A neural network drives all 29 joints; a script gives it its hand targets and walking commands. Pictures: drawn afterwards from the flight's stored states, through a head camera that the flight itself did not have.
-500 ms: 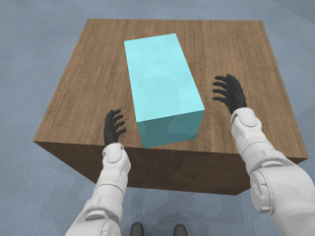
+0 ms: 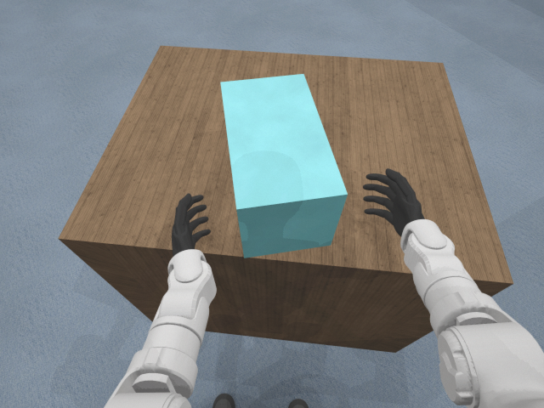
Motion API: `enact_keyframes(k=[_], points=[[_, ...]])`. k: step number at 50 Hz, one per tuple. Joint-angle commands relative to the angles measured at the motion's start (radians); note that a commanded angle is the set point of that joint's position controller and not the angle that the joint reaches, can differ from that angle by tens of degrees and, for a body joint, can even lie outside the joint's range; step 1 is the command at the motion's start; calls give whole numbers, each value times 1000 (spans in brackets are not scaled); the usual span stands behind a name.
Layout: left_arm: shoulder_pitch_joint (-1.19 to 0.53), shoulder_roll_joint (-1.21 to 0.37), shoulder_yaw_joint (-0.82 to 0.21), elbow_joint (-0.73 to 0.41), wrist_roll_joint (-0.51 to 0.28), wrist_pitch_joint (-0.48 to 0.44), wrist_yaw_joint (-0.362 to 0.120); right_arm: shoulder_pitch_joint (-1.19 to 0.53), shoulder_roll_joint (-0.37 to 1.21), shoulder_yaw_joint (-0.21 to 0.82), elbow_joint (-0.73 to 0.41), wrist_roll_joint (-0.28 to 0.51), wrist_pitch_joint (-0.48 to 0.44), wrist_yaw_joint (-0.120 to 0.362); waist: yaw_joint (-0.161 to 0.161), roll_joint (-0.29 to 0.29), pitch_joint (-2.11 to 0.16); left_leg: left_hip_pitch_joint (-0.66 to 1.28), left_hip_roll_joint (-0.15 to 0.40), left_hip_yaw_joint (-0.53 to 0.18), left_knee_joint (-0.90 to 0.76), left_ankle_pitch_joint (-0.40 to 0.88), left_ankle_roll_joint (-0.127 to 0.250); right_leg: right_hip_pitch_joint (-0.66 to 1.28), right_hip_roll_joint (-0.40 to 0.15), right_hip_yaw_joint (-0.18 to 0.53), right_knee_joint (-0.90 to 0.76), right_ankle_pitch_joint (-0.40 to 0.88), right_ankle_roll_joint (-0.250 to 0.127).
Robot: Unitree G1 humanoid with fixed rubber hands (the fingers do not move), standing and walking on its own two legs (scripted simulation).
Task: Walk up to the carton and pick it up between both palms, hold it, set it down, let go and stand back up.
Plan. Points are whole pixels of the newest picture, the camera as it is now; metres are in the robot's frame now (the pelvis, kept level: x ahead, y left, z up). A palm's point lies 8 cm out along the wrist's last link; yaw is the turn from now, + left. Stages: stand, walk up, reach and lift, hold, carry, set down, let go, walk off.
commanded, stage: set down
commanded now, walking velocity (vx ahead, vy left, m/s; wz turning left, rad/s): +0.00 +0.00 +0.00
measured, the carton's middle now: (274, 162) +0.55 +0.04 -0.02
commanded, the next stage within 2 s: none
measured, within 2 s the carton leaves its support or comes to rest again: neither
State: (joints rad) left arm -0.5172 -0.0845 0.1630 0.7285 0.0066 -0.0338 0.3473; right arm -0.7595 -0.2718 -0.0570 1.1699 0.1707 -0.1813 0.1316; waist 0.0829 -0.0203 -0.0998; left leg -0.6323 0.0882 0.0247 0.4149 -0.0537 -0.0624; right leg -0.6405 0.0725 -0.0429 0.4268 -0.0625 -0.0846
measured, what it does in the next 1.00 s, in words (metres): stands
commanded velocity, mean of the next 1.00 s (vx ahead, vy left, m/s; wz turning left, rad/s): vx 0.00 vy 0.00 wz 0.00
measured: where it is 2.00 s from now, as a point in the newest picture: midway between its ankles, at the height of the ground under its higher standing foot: outside the picture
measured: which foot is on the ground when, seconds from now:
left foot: down 0.00-1.00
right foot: down 0.00-1.00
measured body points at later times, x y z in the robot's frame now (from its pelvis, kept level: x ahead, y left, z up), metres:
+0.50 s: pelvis +0.03 +0.00 +0.01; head +0.09 +0.00 +0.46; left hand +0.30 +0.18 -0.01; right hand +0.38 -0.20 -0.01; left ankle +0.07 +0.17 -0.73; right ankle +0.07 -0.06 -0.73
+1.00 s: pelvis +0.01 +0.00 +0.01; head +0.00 +0.01 +0.46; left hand +0.25 +0.16 +0.02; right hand +0.30 -0.21 +0.00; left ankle +0.07 +0.17 -0.73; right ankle +0.07 -0.06 -0.73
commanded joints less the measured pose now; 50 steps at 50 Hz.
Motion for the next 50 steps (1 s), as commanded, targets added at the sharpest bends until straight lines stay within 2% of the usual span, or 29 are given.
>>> enact_keyframes(k=[1, 2, 3, 4, 5, 6, 8, 9, 10, 14, 15, 17, 19, 21, 24, 28, 29, 30, 31, 33, 35, 37, 39, 40, 42, 44, 46, 47, 50], points=[[-23, -25, -180, -400, 15, -38, -19, -39, -244, 89, -240, 112, -115, 36, 38, -70, -533, 220, -55, -22, -2, -6, 59, 621, -32, 99, 16, -4, 45], [-169, 7, -177, -334, 3, -36, -32, -211, -266, 53, -242, 95, -118, 35, 20, -72, -507, 168, -60, -16, -9, -88, 63, 578, -24, 83, 20, -54, 54], [-223, 26, -172, -357, -8, -42, -30, -260, -274, 64, -282, 101, -122, 39, 37, -86, -530, 189, -55, -4, -15, -101, 66, 568, -17, 85, 24, -58, 62], [-52, -7, -189, -458, 1, -40, -33, -80, -286, 49, -297, 105, -143, 39, -1, -78, -560, 252, -57, -26, -9, 7, 63, 629, -10, 80, 33, 97, 52], [-101, -3, -196, -461, 0, -40, -37, -160, -265, 56, -302, 100, -152, 38, 6, -89, -515, 227, -63, -14, -2, -13, 63, 625, -18, 90, 37, 98, 58], [115, -52, -222, -523, 13, -48, -45, 43, -279, 76, -331, 123, -183, 45, -7, -72, -548, 307, -58, -36, 2, 108, 45, 682, -4, 67, 44, 263, 53], [-75, 10, -201, -568, 9, -64, -45, -125, -292, 46, -380, 119, -206, 41, 3, -37, -622, 228, -68, -23, 5, 94, 40, 687, -24, 63, 74, 347, 71], [225, -59, -240, -617, 17, -70, -53, 103, -298, 93, -438, 146, -240, 45, -14, -64, -624, 367, -66, -50, 20, 267, 32, 737, -3, 48, 78, 571, 69], [98, -20, -227, -601, 13, -67, -57, -3, -315, 63, -406, 130, -246, 50, -21, -44, -575, 303, -72, -42, 9, 213, 34, 693, -4, 46, 80, 510, 71], [229, -42, -227, -606, 29, -78, -66, 118, -316, 123, -375, 161, -273, 61, -21, -84, -507, 327, -74, -36, -3, 245, 38, 769, -17, 54, 68, 588, 73], [327, -84, -267, -648, 41, -70, -66, 237, -343, 126, -304, 171, -284, 63, -69, -35, -454, 351, -77, -54, -6, 303, 32, 760, -14, 49, 69, 647, 66], [294, -50, -258, -656, 45, -68, -71, 190, -314, 122, -340, 170, -293, 60, -46, -39, -468, 374, -79, -41, 6, 302, 33, 736, -15, 49, 49, 591, 55], [375, -63, -290, -710, 38, -84, -73, 282, -335, 106, -360, 171, -314, 70, -86, -41, -439, 405, -78, -51, -3, 283, 33, 720, -16, 39, 42, 559, 60], [350, -51, -314, -771, 21, -82, -67, 287, -327, 103, -378, 181, -308, 79, -88, -44, -467, 431, -76, -48, -4, 269, 37, 711, -16, 41, 30, 481, 53], [330, -54, -353, -748, -1, -68, -39, 260, -324, 83, -346, 182, -283, 111, -75, -23, -359, 382, -68, -61, -28, 74, 48, 607, -34, 65, -13, 172, 29], [290, -48, -366, -743, -16, -36, -28, 299, -294, 32, -465, 150, -242, 112, -108, -145, -242, 321, -68, -65, -39, -156, 79, 552, -64, 122, -55, -185, 41], [252, -58, -376, -778, -24, -27, -16, 277, -305, 1, -471, 133, -227, 114, -113, -110, -229, 286, -67, -58, -47, -196, 71, 536, -81, 139, -72, -295, 40], [338, -68, -369, -774, -16, -17, -11, 361, -278, 30, -460, 155, -216, 118, -100, -114, -192, 323, -69, -56, -46, -181, 71, 531, -85, 147, -88, -341, 40], [203, -47, -361, -753, -29, -2, -3, 239, -278, 13, -503, 141, -199, 122, -89, -120, -207, 279, -69, -51, -50, -247, 81, 498, -89, 150, -84, -443, 43], [317, -89, -359, -776, -13, 36, 9, 351, -292, -5, -521, 133, -168, 133, -95, -144, -160, 310, -55, -59, -57, -234, 82, 507, -101, 180, -115, -496, 38], [224, -72, -344, -755, -4, 68, 13, 280, -286, 15, -548, 131, -143, 128, -79, -162, -148, 323, -68, -48, -21, -296, 84, 436, -135, 215, -140, -631, 27], [311, -92, -332, -795, 31, 102, 17, 398, -312, -4, -530, 141, -124, 129, -95, -145, -131, 423, -80, -50, 11, -209, 69, 388, -165, 236, -170, -622, 6], [277, -83, -361, -821, 10, 130, 24, 336, -337, -51, -571, 119, -100, 131, -102, -114, -148, 377, -49, -66, -53, -260, 79, 436, -109, 182, -133, -547, 23], [436, -107, -354, -888, 38, 123, 26, 502, -332, -32, -577, 142, -114, 131, -91, -100, -150, 428, -46, -63, -59, -185, 65, 494, -92, 160, -123, -435, 29], [401, -98, -373, -884, 36, 127, 17, 484, -342, -45, -549, 133, -108, 125, -109, -81, -133, 431, -46, -55, -57, -150, 63, 492, -94, 155, -115, -369, 40], [334, -93, -360, -828, 30, 130, 13, 414, -326, -24, -559, 149, -97, 126, -92, -104, -127, 405, -48, -39, -42, -184, 73, 476, -102, 179, -122, -469, 46], [496, -94, -362, -885, 45, 136, 4, 580, -320, -25, -608, 150, -98, 118, -113, -104, -107, 433, -55, -44, -40, -124, 68, 508, -106, 182, -127, -378, 37], [427, -74, -338, -891, 46, 130, 7, 507, -309, -7, -656, 148, -101, 118, -88, -115, -139, 402, -61, -39, -22, -172, 75, 516, -117, 201, -124, -460, 40], [429, -73, -371, -904, 31, 122, 3, 547, -305, -32, -646, 148, -89, 116, -97, -80, -72, 398, -57, -35, -53, -207, 68, 478, -112, 181, -139, -519, 40]])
